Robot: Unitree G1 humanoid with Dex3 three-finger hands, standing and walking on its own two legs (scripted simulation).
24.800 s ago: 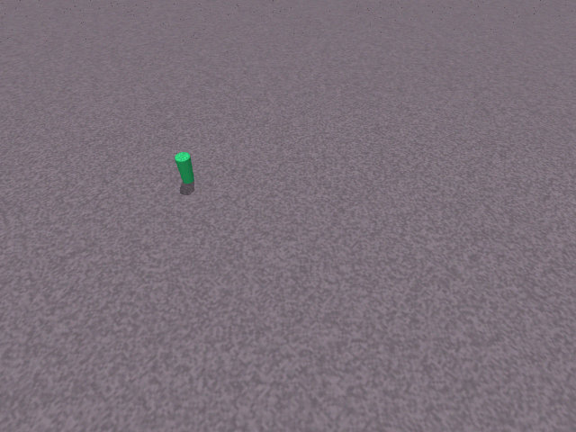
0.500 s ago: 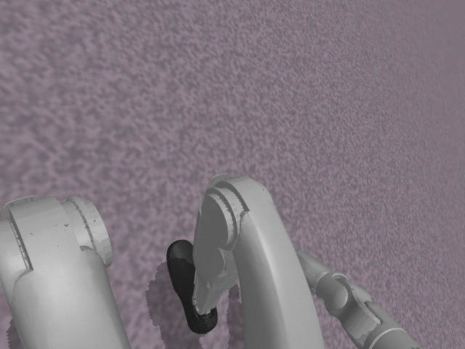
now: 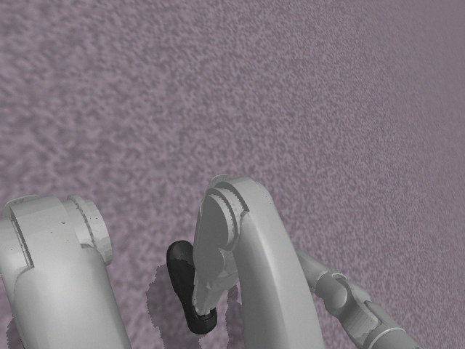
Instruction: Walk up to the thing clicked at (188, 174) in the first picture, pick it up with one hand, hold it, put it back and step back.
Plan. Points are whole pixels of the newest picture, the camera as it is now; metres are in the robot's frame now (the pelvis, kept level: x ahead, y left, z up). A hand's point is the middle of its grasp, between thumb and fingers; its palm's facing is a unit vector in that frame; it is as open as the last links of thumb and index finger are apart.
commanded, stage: withdraw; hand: left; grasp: from the side
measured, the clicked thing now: out of the picture +0.37 +0.35 -0.20
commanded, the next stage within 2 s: rise in 0.44 s
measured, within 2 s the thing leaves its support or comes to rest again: rests again in 0.74 s
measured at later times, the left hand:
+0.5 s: hand out of the picture +0.34 +0.41 -0.10, palm faces +0.55 -0.84 -0.03, open 17.4 cm
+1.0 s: hand out of the picture +0.23 +0.45 +0.04, palm faces +0.48 -0.71 -0.52, open 17.0 cm
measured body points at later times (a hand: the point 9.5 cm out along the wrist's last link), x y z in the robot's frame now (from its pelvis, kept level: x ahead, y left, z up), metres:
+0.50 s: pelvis +0.00 +0.00 +0.01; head +0.18 +0.20 +0.38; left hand +0.31 +0.45 -0.09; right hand +0.21 -0.23 -0.02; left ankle +0.09 +0.13 -0.24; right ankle +0.14 -0.13 -0.24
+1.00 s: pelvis +0.01 -0.02 +0.11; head +0.19 +0.09 +0.51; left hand +0.20 +0.48 +0.07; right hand +0.24 -0.22 -0.01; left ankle +0.09 +0.12 -0.24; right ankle +0.14 -0.13 -0.24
